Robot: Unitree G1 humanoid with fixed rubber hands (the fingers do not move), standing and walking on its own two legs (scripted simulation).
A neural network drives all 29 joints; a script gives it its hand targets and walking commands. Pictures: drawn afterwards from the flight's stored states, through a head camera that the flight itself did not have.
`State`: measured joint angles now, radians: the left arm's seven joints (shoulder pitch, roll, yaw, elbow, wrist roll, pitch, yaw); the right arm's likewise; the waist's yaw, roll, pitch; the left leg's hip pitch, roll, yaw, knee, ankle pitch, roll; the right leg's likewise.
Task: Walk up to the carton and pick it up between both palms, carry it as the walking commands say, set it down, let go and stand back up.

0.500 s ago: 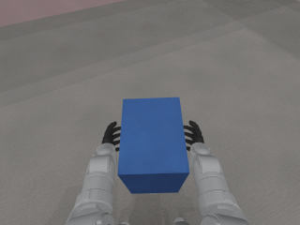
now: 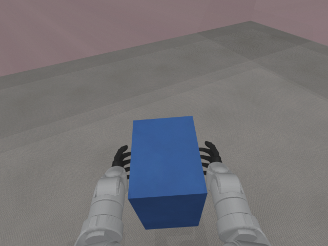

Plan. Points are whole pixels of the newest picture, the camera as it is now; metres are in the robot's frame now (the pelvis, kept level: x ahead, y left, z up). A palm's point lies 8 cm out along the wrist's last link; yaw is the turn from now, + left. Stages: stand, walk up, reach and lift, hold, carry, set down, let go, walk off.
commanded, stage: reach and lift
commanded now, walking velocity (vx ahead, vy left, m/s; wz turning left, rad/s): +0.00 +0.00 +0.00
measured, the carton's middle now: (167, 176) +0.35 +0.02 -0.03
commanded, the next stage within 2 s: hold in 1.58 s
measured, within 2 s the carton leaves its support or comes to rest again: neither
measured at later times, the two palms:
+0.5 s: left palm (114, 165) +0.32 +0.16 +0.06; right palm (213, 160) +0.34 -0.10 +0.07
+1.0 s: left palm (115, 167) +0.31 +0.15 +0.07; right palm (217, 170) +0.31 -0.10 +0.06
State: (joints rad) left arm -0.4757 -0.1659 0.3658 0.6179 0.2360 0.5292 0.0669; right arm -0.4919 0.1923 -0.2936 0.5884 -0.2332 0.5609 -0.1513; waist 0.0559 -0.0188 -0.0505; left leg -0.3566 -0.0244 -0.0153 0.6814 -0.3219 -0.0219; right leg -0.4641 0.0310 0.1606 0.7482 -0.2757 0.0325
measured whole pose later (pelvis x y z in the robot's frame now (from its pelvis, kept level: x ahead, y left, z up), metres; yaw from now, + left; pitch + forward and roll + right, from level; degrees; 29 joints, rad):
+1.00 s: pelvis +0.00 +0.01 +0.01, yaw +0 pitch -7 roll +2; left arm -0.47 -0.17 0.29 0.53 0.25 0.74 0.08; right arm -0.41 0.19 -0.27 0.46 -0.23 0.72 -0.12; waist 0.06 -0.01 0.00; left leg -0.15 -0.02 -0.02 0.54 -0.27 -0.02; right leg -0.25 0.02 0.16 0.60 -0.23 0.03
